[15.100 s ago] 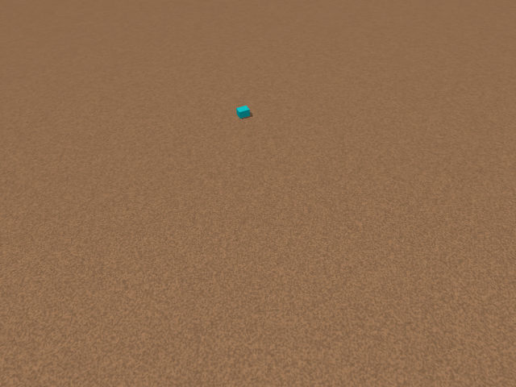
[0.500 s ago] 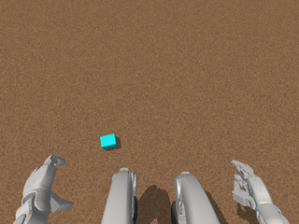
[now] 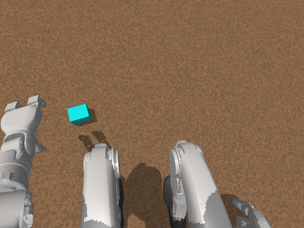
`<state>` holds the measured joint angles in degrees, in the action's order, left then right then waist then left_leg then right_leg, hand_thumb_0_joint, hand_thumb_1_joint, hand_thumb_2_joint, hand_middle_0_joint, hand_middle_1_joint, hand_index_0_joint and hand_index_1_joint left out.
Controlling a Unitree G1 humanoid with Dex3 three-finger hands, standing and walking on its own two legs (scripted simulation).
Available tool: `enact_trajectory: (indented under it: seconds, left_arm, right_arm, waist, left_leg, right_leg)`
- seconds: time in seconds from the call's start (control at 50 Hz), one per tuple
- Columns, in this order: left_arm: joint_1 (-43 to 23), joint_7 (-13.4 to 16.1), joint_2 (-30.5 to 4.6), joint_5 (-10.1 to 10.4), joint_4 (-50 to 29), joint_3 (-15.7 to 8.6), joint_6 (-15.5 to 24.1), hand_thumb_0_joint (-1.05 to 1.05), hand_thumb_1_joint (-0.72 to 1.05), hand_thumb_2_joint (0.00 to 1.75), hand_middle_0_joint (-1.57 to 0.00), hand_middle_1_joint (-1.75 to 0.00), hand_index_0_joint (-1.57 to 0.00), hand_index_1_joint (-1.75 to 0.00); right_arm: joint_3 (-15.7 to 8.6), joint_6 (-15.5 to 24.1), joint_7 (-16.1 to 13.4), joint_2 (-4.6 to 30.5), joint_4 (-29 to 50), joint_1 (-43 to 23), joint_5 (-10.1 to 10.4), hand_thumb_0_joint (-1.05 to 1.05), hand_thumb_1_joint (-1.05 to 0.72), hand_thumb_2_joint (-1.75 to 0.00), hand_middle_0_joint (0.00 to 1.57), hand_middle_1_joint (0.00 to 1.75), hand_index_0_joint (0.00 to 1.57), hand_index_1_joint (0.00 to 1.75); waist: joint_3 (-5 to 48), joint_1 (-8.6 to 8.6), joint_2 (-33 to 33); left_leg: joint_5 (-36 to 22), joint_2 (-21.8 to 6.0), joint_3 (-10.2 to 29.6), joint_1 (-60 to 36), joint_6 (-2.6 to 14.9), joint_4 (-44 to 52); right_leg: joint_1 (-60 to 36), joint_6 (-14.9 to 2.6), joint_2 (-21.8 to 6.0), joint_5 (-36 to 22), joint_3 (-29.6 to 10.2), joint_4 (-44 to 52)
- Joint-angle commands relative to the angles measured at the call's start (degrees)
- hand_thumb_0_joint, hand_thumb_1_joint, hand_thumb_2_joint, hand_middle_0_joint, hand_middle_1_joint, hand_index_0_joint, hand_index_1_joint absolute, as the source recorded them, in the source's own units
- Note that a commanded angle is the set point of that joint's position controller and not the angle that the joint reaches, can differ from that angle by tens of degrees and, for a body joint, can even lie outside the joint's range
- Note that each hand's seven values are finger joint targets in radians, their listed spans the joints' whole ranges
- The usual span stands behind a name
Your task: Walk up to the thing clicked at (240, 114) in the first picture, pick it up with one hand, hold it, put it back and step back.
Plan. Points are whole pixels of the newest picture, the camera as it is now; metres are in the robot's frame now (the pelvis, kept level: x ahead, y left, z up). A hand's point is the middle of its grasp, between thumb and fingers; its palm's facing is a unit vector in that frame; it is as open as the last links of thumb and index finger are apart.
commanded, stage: rise first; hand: left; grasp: from above
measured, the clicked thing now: (79, 114) +0.49 +0.29 -0.38
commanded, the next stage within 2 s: none
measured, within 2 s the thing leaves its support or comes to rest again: neither
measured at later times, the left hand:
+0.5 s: hand (49, 122) +0.42 +0.33 -0.22, palm faces -0.41 -0.14 -0.90, open 13.2 cm
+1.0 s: hand (56, 118) +0.44 +0.33 -0.25, palm faces -0.40 -0.15 -0.90, open 12.8 cm
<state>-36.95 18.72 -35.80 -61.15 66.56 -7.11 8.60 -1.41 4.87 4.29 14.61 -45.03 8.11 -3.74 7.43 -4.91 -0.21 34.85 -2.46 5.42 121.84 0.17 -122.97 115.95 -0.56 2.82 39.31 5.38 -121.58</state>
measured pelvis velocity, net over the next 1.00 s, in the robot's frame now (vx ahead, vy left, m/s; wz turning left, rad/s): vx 0.01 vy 0.00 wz -0.07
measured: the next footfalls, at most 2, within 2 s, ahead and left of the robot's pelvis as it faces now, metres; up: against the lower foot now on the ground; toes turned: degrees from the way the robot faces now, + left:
none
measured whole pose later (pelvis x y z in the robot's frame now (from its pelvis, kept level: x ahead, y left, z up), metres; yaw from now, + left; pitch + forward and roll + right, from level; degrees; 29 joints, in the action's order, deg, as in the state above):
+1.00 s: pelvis +0.01 +0.00 -0.07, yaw -4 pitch +33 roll -8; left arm -47.5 24.5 -42.0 -65.3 78.6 -10.8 7.3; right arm 3.0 4.3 7.5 15.1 -44.8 6.1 -7.8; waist 2.2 -9.8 -2.2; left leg 38.3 -3.6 8.2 132.7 0.1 -136.7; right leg 126.3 -0.3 4.4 41.5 7.7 -133.6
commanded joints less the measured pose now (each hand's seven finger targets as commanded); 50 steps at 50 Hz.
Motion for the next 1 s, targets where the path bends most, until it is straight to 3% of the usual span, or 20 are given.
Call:
enact_trajectory:
  seconds: [0.0, 0.06, 0.08, 0.1, 0.12, 0.14, 0.2, 0.28, 0.32, 0.44, 0.5, 0.56, 0.66, 0.76, 0.82, 0.9, 0.98]
  left_arm:
    - [-15.8, 4.3, -17.7, -3.4, -4.8, -3.3, 1.0, 0.00, -0.47, 0.95, -0.19, -0.86, -0.16, -0.89]
    - [-17.0, 5.5, -18.2, -5.3, -1.7, -3.4, 1.3, 0.00, -0.44, 0.92, -0.20, -0.86, -0.18, -0.88]
    - [-17.2, 5.8, -17.2, -5.2, -1.0, -2.8, 1.3, 0.00, -0.44, 0.92, -0.20, -0.86, -0.18, -0.87]
    - [-17.8, 6.3, -18.8, -5.5, -0.5, -4.1, 1.4, 0.00, -0.43, 0.91, -0.20, -0.87, -0.19, -0.88]
    - [-18.7, 6.6, -17.7, -5.7, -0.9, -3.4, 1.2, 0.00, -0.43, 0.91, -0.21, -0.86, -0.19, -0.87]
    - [-21.0, 6.9, -18.5, -5.9, -0.9, -3.4, 1.3, 0.00, -0.43, 0.91, -0.20, -0.87, -0.19, -0.88]
    - [-21.7, 7.8, -17.3, -5.2, 2.0, -3.1, 0.4, 0.00, -0.41, 0.89, -0.22, -0.86, -0.21, -0.87]
    - [-24.0, 8.3, -18.7, -5.1, 3.3, -3.5, -0.5, 0.00, -0.39, 0.87, -0.22, -0.87, -0.22, -0.86]
    - [-25.4, 8.4, -18.6, -5.1, 4.0, -3.4, -0.6, 0.00, -0.38, 0.86, -0.23, -0.85, -0.23, -0.85]
    - [-25.8, 8.4, -20.1, -4.9, 5.0, -3.9, -0.7, 0.00, -0.36, 0.84, -0.25, -0.85, -0.25, -0.85]
    - [-24.8, 8.4, -19.0, -4.7, 5.6, -3.8, -0.8, 0.00, -0.34, 0.82, -0.25, -0.86, -0.26, -0.85]
    - [-24.5, 8.4, -19.6, -4.4, 5.4, -4.1, -0.9, 0.00, -0.34, 0.81, -0.27, -0.85, -0.28, -0.84]
    - [-24.5, 8.1, -19.7, -4.2, 4.8, -4.0, -0.9, 0.00, -0.32, 0.80, -0.27, -0.86, -0.29, -0.84]
    - [-24.5, 8.0, -21.2, -3.9, 3.2, -5.5, -0.7, 0.00, -0.32, 0.79, -0.26, -0.85, -0.28, -0.84]
    - [-24.9, 8.1, -20.7, -3.9, 3.7, -4.7, -1.0, 0.00, -0.33, 0.81, -0.26, -0.86, -0.28, -0.84]
    - [-24.1, 8.2, -22.2, -3.7, 4.1, -5.8, -1.0, 0.00, -0.32, 0.80, -0.26, -0.86, -0.28, -0.84]
    - [-25.8, 8.0, -22.4, -3.7, 5.3, -5.1, -0.9, 0.00, -0.34, 0.82, -0.24, -0.88, -0.26, -0.86]
  right_arm:
    - [-3.3, 0.7, -0.6, 12.2, 3.1, 6.6, -0.5, 0.00, -0.89, -0.90, 0.20, 0.30, 0.20, 0.30]
    - [-3.0, 0.4, -0.4, 12.7, 2.0, 7.0, -1.2, 0.00, -0.89, -0.90, 0.20, 0.30, 0.20, 0.30]
    - [-2.8, 0.4, -0.2, 12.4, 2.5, 6.4, -1.3, 0.00, -0.89, -0.90, 0.20, 0.30, 0.20, 0.30]
    - [-2.6, 0.2, -0.2, 12.3, 1.0, 7.8, -1.6, 0.00, -0.89, -0.90, 0.20, 0.30, 0.20, 0.30]
    - [-2.6, 0.3, 0.0, 12.2, 2.0, 7.0, -1.8, 0.00, -0.89, -0.90, 0.20, 0.30, 0.20, 0.30]
    - [-2.7, 0.4, 0.0, 12.6, 1.8, 6.9, -1.9, 0.00, -0.89, -0.90, 0.20, 0.30, 0.20, 0.30]
    - [-2.3, 0.5, 0.3, 12.1, 0.9, 7.9, -2.4, 0.00, -0.90, -0.90, 0.20, 0.30, 0.20, 0.30]
    - [-2.0, 0.6, 0.6, 12.2, 0.7, 7.7, -2.7, 0.00, -0.90, -0.90, 0.20, 0.30, 0.20, 0.30]
    - [-2.0, 0.6, 0.8, 12.3, 0.4, 8.2, -3.0, 0.00, -0.90, -0.90, 0.20, 0.30, 0.20, 0.30]
    - [-1.0, 0.6, 1.3, 11.8, 0.2, 8.1, -3.4, 0.00, -0.90, -0.90, 0.20, 0.30, 0.20, 0.30]
    - [-0.6, 0.6, 1.6, 12.0, 0.3, 8.4, -3.6, 0.00, -0.90, -0.90, 0.20, 0.30, 0.20, 0.30]
    - [-0.6, 0.4, 1.8, 12.0, 0.4, 7.9, -3.5, 0.00, -0.90, -0.90, 0.20, 0.30, 0.20, 0.30]
    - [-0.1, 0.1, 2.0, 12.1, 0.7, 8.3, -3.7, 0.00, -0.90, -0.90, 0.20, 0.30, 0.20, 0.30]
    - [-0.2, -0.1, 2.1, 12.8, 0.9, 9.1, -3.8, 0.00, -0.90, -0.90, 0.20, 0.30, 0.20, 0.30]
    - [0.3, -0.1, 2.3, 12.8, 1.0, 8.5, -3.9, 0.00, -0.90, -0.90, 0.20, 0.30, 0.20, 0.30]
    - [0.5, -0.2, 2.5, 13.1, 1.3, 9.1, -4.0, 0.00, -0.90, -0.90, 0.20, 0.30, 0.20, 0.30]
    - [0.9, -0.3, 2.6, 13.8, 1.7, 8.6, -4.0, 0.00, -0.90, -0.90, 0.20, 0.30, 0.20, 0.30]
  waist:
    - [33.3, 1.00, 11.4]
    - [32.7, 0.18, 12.9]
    - [32.1, -0.09, 12.7]
    - [32.2, 0.02, 12.6]
    - [34.4, 0.33, 13.3]
    - [34.5, -0.45, 14.1]
    - [34.6, -1.12, 13.3]
    - [34.3, -1.14, 14.7]
    - [34.1, -2.42, 13.2]
    - [34.8, -2.47, 12.3]
    - [35.0, -3.03, 12.4]
    - [34.4, -2.42, 13.5]
    - [34.4, -3.32, 13.4]
    - [35.5, -3.24, 13.7]
    - [33.8, -3.75, 14.9]
    - [34.3, -3.65, 14.3]
    - [32.1, -4.43, 14.4]
  left_leg:
    - [1.7, 1.3, -1.9, -28.6, 0.95, 13.4]
    - [0.4, 1.0, -1.4, -28.3, 0.76, 11.8]
    - [0.4, 0.9, -1.2, -28.0, 0.78, 11.7]
    - [-0.3, 0.9, -1.4, -27.5, 0.81, 10.9]
    - [-2.4, 0.8, -1.6, -29.1, 0.75, 10.4]
    - [-2.0, 0.6, -1.6, -28.9, 0.70, 9.9]
    - [-3.6, 0.6, -2.1, -27.4, 0.94, 7.8]
    - [-2.5, 0.4, -2.0, -26.5, 0.92, 7.0]
    - [-1.6, 0.3, -1.8, -25.0, 1.13, 6.2]
    - [-4.1, 0.3, -2.8, -22.0, 1.63, 2.8]
    - [-6.3, 0.1, -2.5, -22.8, 1.55, 2.0]
    - [-5.8, 0.0, -2.2, -22.9, 1.41, 2.0]
    - [-7.2, -0.1, -2.2, -21.4, 1.55, 0.3]
    - [-7.9, -0.4, -2.0, -22.0, 1.49, -0.3]
    - [-7.0, -0.5, -1.7, -21.7, 1.45, -0.4]
    - [-7.6, -0.5, -2.0, -20.3, 1.64, -1.2]
    - [-4.5, -0.5, -1.4, -18.6, 1.66, -0.9]
  right_leg:
    - [-9.0, -2.46, 1.3, -2.2, 1.7, 13.0]
    - [-5.9, -2.51, 1.3, -3.5, 2.5, 10.6]
    - [-5.4, -2.51, 1.2, -3.7, 2.6, 10.2]
    - [-5.4, -2.48, 1.4, -4.1, 2.7, 9.8]
    - [-5.6, -2.50, 1.3, -6.0, 2.6, 9.4]
    - [-4.5, -2.55, 1.4, -5.7, 2.7, 8.9]
    - [-5.3, -2.32, 1.6, -7.7, 2.6, 8.5]
    - [-3.8, -2.41, 1.5, -6.6, 2.8, 7.4]
    - [-3.9, -2.25, 1.5, -6.2, 3.0, 7.0]
    - [-6.8, -1.80, 1.8, -8.8, 2.6, 6.4]
    - [-6.8, -1.73, 2.1, -11.1, 3.0, 5.4]
    - [-5.5, -1.96, 2.3, -10.6, 3.3, 4.9]
    - [-6.8, -1.69, 2.6, -12.5, 3.4, 4.0]
    - [-7.3, -1.56, 2.6, -13.1, 3.8, 3.4]
    - [-6.2, -1.69, 2.7, -12.6, 3.9, 3.1]
    - [-7.7, -1.43, 2.8, -13.4, 3.9, 2.9]
    - [-5.3, -1.64, 3.0, -10.6, 4.4, 2.6]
